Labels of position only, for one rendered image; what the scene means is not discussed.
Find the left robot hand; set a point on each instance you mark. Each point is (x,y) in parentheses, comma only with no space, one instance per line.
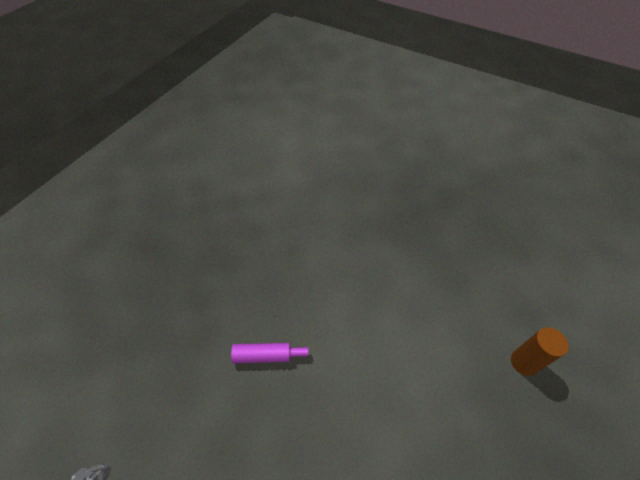
(99,472)

